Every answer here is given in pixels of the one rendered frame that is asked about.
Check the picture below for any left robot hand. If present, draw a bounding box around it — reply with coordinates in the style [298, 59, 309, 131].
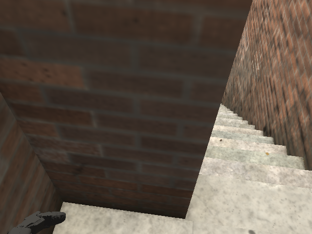
[7, 211, 66, 234]

